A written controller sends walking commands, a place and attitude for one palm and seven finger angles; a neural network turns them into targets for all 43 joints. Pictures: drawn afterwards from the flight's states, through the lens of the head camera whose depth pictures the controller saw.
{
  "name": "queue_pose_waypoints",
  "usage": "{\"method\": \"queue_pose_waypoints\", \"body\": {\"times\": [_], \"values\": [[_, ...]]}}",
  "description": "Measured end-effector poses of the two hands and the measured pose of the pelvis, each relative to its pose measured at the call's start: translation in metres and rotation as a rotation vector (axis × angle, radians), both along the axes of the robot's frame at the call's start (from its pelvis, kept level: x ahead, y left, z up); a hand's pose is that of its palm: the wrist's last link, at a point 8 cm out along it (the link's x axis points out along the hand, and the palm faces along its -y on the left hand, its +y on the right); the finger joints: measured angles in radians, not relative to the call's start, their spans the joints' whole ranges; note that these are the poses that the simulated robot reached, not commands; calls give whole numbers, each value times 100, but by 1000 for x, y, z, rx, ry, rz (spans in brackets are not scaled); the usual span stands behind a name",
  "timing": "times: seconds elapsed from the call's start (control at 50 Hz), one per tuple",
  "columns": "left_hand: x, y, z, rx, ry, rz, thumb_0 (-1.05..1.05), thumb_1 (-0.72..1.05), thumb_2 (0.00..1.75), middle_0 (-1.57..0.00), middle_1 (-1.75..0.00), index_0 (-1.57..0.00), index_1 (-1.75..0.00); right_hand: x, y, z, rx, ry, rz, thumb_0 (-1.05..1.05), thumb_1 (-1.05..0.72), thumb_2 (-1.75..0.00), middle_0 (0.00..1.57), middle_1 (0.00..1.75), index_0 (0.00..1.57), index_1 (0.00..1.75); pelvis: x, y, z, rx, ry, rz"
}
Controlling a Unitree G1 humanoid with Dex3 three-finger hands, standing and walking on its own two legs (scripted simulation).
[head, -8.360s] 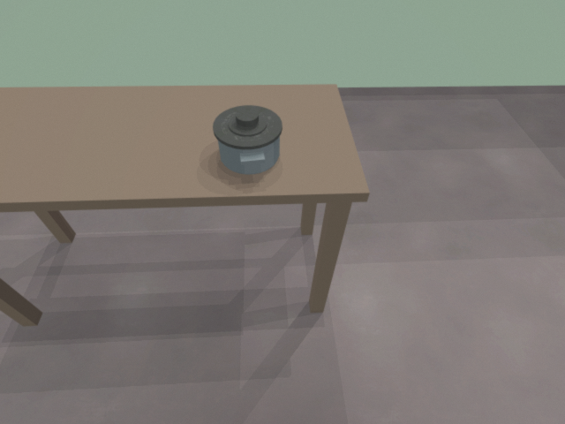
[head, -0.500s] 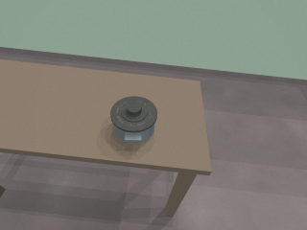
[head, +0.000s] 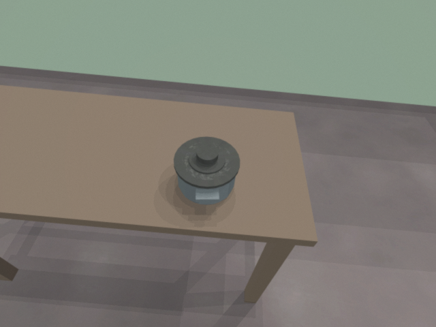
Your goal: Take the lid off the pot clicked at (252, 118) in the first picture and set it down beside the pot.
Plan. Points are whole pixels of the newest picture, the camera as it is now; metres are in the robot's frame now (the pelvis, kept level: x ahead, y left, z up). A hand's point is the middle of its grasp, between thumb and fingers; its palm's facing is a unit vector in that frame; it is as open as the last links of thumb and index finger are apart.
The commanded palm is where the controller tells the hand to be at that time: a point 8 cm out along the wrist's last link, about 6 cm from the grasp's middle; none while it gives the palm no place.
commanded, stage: come to a stop and stand still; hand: left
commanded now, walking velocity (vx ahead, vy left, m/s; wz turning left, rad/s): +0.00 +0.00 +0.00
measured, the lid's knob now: (207, 154) +0.47 +0.06 +0.03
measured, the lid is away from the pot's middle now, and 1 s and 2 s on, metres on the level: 0.00 0.00 0.00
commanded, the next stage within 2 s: look again from close up in 0.42 s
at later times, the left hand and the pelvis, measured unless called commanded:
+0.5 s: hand out of the picture -0.03 +0.16 -0.18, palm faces +0.03 -0.99 -0.11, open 7.3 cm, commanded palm none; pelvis +0.01 +0.02 +0.00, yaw -1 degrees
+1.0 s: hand out of the picture -0.01 +0.18 -0.19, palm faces +0.04 -0.99 -0.15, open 7.3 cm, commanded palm none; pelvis -0.01 +0.02 -0.01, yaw +0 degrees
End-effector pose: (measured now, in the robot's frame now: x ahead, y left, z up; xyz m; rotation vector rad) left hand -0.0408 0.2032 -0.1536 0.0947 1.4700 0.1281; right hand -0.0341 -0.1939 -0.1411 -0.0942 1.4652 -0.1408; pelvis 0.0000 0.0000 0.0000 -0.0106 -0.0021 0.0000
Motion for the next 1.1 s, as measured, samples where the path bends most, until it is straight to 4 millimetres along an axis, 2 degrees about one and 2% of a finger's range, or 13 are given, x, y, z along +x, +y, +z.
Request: {"method": "queue_pose_waypoints", "body": {"times": [0.22,0.54,0.72,0.82,0.92,1.0,1.1], "values": [[-6,-3,-2,-32,34,11,0,91,90,-20,-30,-20,-30,4,13,0,-7,0,-12,1,-92,-90,20,30,20,30,7,12,-1,-1,2,-6],[9,8,-3,-22,21,-7,0,91,90,-20,-30,-20,-30,11,21,-1,-15,-6,-16,1,-92,-90,20,30,20,30,14,21,-2,-1,11,-8],[21,27,-10,27,-69,7,0,91,90,-20,-30,-20,-30,30,-3,-5,-70,-78,27,2,-92,-89,20,30,20,30,4,21,-10,-21,-8,19],[25,31,-10,29,-112,-2,0,91,90,-20,-30,-20,-30,49,-15,1,-98,-162,41,2,-92,-90,20,30,20,30,-1,21,-10,-21,-16,12],[25,30,-9,24,-138,-6,0,91,90,-20,-30,-20,-30,63,-19,8,-107,-226,58,1,-92,-90,20,30,20,30,-6,20,-8,-18,-23,8],[20,28,-9,15,-142,-5,0,91,90,-20,-30,-20,-30,66,-19,11,-108,-242,67,1,-92,-90,20,30,20,30,-9,20,-7,-18,-23,8],[7,25,-10,3,-123,-1,0,91,90,-20,-30,-20,-30,61,-19,13,-110,-229,68,1,-93,-90,20,30,20,30,-13,19,-6,-18,-21,8]]}}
